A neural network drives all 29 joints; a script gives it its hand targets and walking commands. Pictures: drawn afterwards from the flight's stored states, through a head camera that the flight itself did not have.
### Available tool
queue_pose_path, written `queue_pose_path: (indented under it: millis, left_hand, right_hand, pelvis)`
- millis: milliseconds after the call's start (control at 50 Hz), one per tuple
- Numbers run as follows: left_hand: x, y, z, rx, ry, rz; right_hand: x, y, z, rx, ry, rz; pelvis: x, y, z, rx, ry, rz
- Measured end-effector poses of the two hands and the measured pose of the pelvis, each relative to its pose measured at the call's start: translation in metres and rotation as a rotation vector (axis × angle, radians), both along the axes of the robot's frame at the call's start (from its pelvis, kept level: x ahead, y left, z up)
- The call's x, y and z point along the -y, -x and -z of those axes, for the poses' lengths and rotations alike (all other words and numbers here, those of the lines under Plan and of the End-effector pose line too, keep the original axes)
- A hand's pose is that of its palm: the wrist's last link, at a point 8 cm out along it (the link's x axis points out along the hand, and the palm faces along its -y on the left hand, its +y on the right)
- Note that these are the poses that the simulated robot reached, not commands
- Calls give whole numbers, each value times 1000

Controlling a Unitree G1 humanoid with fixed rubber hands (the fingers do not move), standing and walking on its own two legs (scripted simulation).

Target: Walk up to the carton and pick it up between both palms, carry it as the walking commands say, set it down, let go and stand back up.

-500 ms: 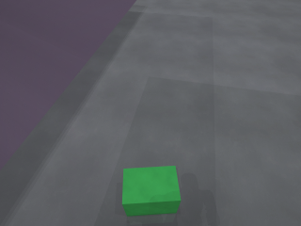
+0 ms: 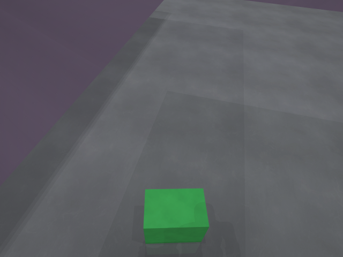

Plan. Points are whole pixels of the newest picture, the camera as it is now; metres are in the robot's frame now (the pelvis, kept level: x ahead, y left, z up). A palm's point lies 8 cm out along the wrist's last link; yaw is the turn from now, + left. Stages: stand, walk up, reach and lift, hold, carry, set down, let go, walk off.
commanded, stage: stand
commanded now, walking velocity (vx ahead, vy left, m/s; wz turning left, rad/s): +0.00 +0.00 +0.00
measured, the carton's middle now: (173, 216) +0.47 -0.04 -0.64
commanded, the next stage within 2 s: reach and lift in 0.56 s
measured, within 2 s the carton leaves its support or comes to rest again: neither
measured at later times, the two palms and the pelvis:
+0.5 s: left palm out of the picture +0.07 +0.24 -0.12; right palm out of the picture +0.10 -0.25 -0.11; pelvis +0.00 -0.01 +0.00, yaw +0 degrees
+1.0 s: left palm out of the picture +0.16 +0.23 -0.13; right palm out of the picture +0.16 -0.26 -0.13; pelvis +0.00 -0.01 -0.02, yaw +1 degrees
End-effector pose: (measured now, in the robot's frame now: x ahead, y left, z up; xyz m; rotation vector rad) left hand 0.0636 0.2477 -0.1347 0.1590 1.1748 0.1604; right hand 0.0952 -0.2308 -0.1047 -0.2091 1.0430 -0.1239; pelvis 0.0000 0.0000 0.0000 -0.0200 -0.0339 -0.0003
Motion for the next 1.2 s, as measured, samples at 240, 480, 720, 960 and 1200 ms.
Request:
queue_pose_path:
  millis: [240,480,720,960,1200]
  left_hand:
    - [6,-3,-10,34,-34,-3]
    - [5,-2,-11,40,-34,-3]
    - [16,-77,-34,156,-17,60]
    - [21,-103,-16,145,1,73]
    - [28,-151,16,236,-45,54]
  right_hand:
    - [16,-2,5,10,-8,-14]
    - [23,-1,2,15,12,-19]
    - [34,-34,-4,-23,26,-45]
    - [27,-61,13,-25,-4,-80]
    - [55,-142,42,113,47,-154]
  pelvis:
    - [10,1,0,12,-22,-7]
    - [10,3,0,19,-22,-7]
    - [12,8,2,-1,-25,-8]
    - [12,1,9,-140,-24,-8]
    - [26,33,40,-341,-42,-12]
